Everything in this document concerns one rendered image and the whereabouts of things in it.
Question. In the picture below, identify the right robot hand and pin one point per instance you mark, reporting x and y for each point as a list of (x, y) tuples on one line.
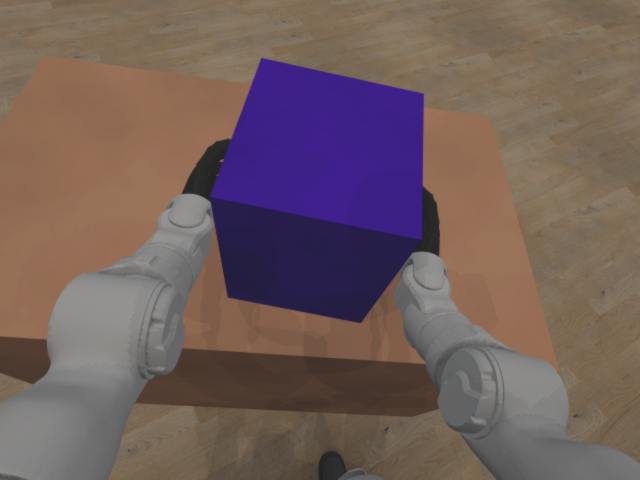
[(430, 225)]

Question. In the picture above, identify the pedestal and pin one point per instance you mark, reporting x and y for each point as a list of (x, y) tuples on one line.
[(90, 156)]

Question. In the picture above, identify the left robot hand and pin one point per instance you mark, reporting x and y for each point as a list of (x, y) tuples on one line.
[(202, 179)]

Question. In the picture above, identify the robot right foot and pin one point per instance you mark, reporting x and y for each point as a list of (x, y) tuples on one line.
[(331, 466)]

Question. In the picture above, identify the carton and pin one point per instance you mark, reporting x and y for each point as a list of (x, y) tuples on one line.
[(318, 201)]

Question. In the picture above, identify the robot right upper arm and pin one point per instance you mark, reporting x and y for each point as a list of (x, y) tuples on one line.
[(512, 411)]

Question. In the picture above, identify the right robot forearm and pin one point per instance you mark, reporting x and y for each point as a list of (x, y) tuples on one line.
[(431, 320)]

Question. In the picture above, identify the left robot forearm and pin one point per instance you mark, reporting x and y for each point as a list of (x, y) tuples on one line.
[(175, 253)]

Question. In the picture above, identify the robot left upper arm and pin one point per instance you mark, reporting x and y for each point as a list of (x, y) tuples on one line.
[(110, 335)]

